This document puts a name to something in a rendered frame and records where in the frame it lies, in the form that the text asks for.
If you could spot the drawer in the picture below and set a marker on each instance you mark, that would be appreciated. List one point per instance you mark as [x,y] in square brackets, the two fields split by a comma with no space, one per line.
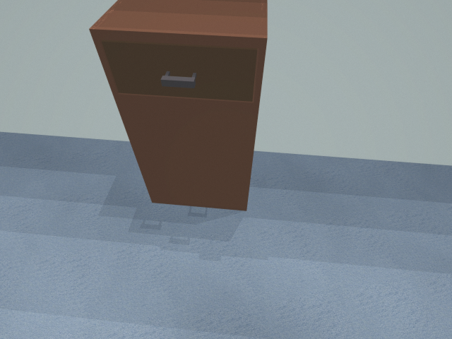
[222,73]

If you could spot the handle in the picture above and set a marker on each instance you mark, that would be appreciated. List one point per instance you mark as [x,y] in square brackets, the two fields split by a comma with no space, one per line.
[177,81]

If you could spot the cabinet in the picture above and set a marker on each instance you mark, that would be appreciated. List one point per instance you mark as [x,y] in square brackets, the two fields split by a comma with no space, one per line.
[190,151]

